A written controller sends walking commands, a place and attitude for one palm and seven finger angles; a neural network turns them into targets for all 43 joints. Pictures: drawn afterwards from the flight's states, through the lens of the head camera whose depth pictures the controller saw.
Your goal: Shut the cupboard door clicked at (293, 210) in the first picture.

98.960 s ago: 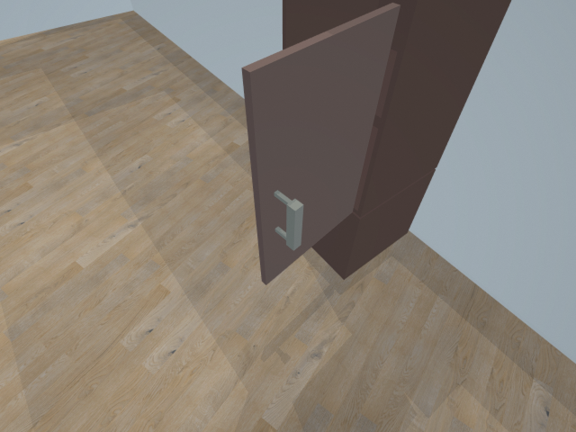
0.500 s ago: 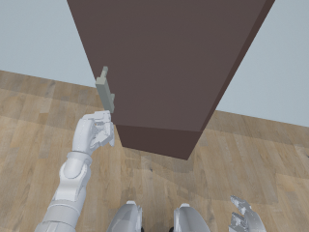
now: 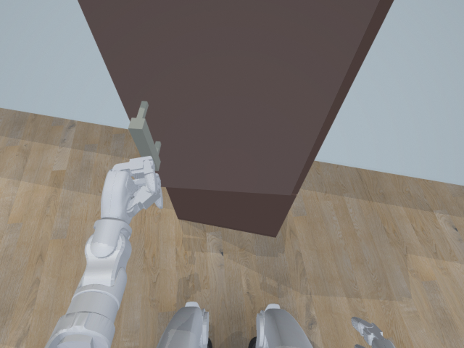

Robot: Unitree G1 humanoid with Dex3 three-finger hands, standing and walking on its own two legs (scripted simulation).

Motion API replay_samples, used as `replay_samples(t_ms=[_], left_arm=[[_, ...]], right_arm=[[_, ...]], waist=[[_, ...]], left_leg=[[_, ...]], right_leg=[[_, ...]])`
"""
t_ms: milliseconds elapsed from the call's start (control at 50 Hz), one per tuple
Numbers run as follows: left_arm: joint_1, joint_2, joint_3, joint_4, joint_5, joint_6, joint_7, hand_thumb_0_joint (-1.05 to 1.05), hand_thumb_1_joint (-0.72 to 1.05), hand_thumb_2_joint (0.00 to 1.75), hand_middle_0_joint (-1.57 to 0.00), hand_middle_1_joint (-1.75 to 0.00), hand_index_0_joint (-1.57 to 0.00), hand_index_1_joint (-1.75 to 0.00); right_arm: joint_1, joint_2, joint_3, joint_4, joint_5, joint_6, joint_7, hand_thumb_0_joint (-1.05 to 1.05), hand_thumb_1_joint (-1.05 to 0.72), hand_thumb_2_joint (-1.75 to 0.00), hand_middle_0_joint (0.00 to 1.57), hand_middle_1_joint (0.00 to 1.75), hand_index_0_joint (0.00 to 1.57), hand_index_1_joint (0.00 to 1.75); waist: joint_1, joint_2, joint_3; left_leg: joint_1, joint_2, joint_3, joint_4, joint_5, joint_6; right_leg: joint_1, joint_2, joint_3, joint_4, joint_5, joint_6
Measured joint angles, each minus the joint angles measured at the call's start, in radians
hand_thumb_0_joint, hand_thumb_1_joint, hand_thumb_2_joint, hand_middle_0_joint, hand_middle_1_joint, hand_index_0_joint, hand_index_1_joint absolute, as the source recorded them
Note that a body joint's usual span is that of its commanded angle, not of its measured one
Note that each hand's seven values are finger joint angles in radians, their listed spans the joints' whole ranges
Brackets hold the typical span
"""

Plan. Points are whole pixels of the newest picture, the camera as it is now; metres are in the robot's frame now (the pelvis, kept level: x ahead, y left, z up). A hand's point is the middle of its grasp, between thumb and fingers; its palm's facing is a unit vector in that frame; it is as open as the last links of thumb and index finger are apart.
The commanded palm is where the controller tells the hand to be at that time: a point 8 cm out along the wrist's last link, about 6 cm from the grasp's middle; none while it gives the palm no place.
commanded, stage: push the door shut along its arc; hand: left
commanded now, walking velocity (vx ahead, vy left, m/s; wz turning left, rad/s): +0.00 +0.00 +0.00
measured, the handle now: (148, 137) +0.49 +0.17 +0.02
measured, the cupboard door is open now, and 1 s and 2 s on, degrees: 7 0 0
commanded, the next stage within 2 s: pull the fist back off the door in 1.00 s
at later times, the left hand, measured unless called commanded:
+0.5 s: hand (162, 165) +0.42 +0.13 +0.03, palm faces -0.16 -0.99 -0.05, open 3.1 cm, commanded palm +0.41 +0.18 +0.03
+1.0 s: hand (162, 153) +0.45 +0.14 +0.03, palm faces -0.25 -0.97 -0.05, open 3.2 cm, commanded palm +0.48 +0.15 +0.03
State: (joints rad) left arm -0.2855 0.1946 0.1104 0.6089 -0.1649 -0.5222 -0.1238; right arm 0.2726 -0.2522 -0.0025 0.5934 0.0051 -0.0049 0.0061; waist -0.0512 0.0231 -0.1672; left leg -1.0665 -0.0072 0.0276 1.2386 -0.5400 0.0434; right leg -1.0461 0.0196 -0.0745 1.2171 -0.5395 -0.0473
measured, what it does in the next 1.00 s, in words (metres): stands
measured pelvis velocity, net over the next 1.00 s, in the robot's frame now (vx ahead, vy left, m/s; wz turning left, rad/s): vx -0.03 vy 0.02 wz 0.01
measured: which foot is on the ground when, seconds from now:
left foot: down 0.00-1.00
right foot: down 0.00-1.00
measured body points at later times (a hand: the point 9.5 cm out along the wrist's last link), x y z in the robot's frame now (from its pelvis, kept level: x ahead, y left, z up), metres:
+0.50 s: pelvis -0.01 +0.00 -0.01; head +0.11 +0.01 +0.42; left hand +0.42 +0.19 +0.03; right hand +0.09 -0.25 -0.13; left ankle +0.02 +0.09 -0.63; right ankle +0.02 -0.09 -0.63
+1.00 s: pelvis -0.03 +0.02 -0.03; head +0.10 +0.05 +0.40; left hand +0.46 +0.19 +0.03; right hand +0.02 -0.25 -0.14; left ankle +0.02 +0.09 -0.63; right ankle +0.02 -0.09 -0.63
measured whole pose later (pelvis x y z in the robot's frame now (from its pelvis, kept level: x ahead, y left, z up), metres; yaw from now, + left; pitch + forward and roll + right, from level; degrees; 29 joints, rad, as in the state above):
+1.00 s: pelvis -0.03 +0.02 -0.03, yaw +1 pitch +25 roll -4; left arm -0.88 0.34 0.11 1.15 -0.14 -0.51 -0.29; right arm 0.32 -0.27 0.01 0.67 0.00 0.00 0.00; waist -0.12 0.04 -0.16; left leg -1.27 -0.03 -0.01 1.35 -0.52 0.07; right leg -1.21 -0.01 -0.12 1.29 -0.52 -0.02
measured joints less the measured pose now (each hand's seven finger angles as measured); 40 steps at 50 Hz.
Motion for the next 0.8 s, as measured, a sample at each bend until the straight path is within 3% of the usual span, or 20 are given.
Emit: replay_samples(t_ms=[60,200,300,520,800], left_arm=[[-0.025,0.005,-0.007,0.018,0.012,-0.017,-0.001,0.01,0.9,0.9,-1.3,-1.5,-1.3,-1.5],[-0.065,0.008,-0.003,0.063,0.018,0.017,-0.014,0.01,0.9,0.9,-1.3,-1.5,-1.3,-1.5],[-0.133,0.029,0.008,0.115,0.023,0.009,-0.027,0.01,0.9,0.9,-1.31,-1.5,-1.3,-1.5],[-0.308,0.087,0.053,0.279,0.008,0.03,-0.125,0.01,0.9,0.9,-1.33,-1.5,-1.3,-1.5],[-0.483,0.14,0.061,0.445,0.021,0.001,-0.182,0.01,0.9,0.9,-1.35,-1.5,-1.33,-1.5]], right_arm=[[-0.014,-0.004,-0.003,0.003,-0.003,-0.003,0.001,0.01,-0.9,-0.9,0.21,0.3,0.2,0.3],[-0.043,-0.004,0.0,-0.011,0.001,0.003,-0.001,0.01,-0.9,-0.9,0.2,0.3,0.2,0.3],[-0.047,0.003,0.009,-0.007,0.001,-0.006,-0.009,0.01,-0.9,-0.9,0.2,0.3,0.2,0.3],[-0.005,-0.003,0.013,0.017,0.01,0.01,-0.006,0.01,-0.9,-0.9,0.21,0.3,0.21,0.3],[0.05,-0.02,0.007,0.052,0.005,0.016,0.0,0.01,-0.9,-0.9,0.21,0.3,0.21,0.3]], waist=[[-0.001,-0.001,-0.001],[-0.006,0.006,0.0],[-0.012,0.005,0.004],[-0.035,0.014,-0.001],[-0.068,0.019,0.004]], left_leg=[[-0.013,-0.001,-0.005,0.012,-0.001,-0.002],[-0.026,-0.001,-0.001,0.02,0.0,0.0],[-0.037,-0.002,-0.004,0.027,0.001,0.0],[-0.082,-0.001,-0.007,0.049,0.0,0.006],[-0.158,-0.006,-0.017,0.089,0.002,0.021]], right_leg=[[-0.01,-0.001,-0.006,0.01,-0.002,-0.002],[-0.025,-0.002,-0.002,0.021,-0.001,0.0],[-0.034,-0.003,-0.005,0.026,-0.001,-0.001],[-0.074,-0.003,-0.009,0.038,0.002,0.004],[-0.135,-0.009,-0.021,0.06,0.009,0.015]])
